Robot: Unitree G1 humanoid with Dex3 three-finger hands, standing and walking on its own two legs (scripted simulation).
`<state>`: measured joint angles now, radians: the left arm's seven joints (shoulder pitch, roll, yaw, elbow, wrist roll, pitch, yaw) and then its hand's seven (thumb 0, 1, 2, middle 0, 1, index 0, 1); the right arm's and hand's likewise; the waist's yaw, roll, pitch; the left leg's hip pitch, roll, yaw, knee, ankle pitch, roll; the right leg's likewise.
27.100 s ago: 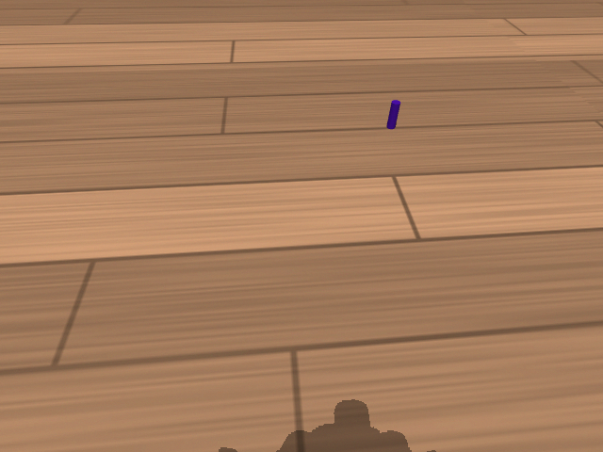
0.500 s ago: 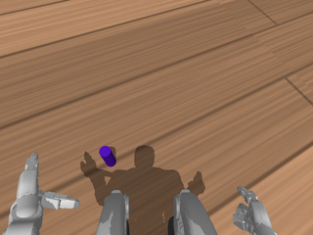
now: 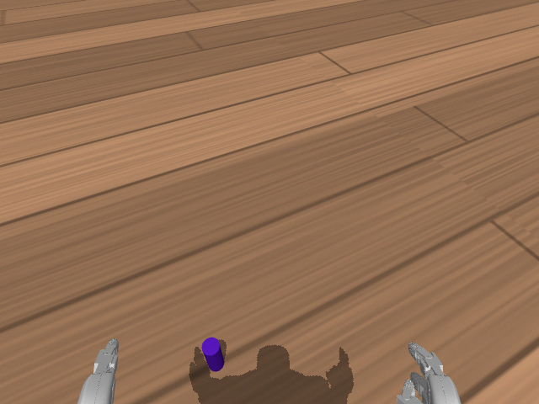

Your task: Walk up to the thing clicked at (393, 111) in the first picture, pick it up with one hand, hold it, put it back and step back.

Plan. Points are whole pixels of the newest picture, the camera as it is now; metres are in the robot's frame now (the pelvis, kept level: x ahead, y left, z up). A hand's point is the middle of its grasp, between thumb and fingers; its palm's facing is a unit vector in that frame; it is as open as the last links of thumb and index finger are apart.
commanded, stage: home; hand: left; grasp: from the side
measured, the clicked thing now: (213, 355) +0.42 +0.18 -0.63
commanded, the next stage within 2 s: stand in 1.58 s
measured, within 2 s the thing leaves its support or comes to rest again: neither
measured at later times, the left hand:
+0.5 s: hand out of the picture +0.17 +0.17 -0.05, palm faces +0.12 -0.95 -0.29, open 17.5 cm
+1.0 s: hand out of the picture +0.16 +0.17 -0.05, palm faces +0.12 -0.95 -0.28, open 17.4 cm
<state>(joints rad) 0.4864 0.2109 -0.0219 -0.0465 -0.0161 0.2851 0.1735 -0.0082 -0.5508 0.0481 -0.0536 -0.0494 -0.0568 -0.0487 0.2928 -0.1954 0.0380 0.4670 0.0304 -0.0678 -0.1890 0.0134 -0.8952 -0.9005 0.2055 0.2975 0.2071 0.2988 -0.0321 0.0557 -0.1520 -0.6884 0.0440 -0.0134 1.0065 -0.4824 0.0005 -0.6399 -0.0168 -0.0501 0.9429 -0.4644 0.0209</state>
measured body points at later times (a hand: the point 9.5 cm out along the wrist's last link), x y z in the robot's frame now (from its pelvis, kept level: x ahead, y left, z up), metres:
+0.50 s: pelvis +0.00 -0.01 +0.01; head +0.01 -0.01 +0.46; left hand +0.16 +0.22 -0.03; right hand +0.16 -0.25 -0.06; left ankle +0.01 +0.11 -0.68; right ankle +0.00 -0.14 -0.68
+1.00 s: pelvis -0.01 -0.01 +0.01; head +0.00 -0.01 +0.46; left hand +0.15 +0.22 -0.03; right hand +0.15 -0.25 -0.06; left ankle +0.01 +0.11 -0.68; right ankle +0.00 -0.14 -0.68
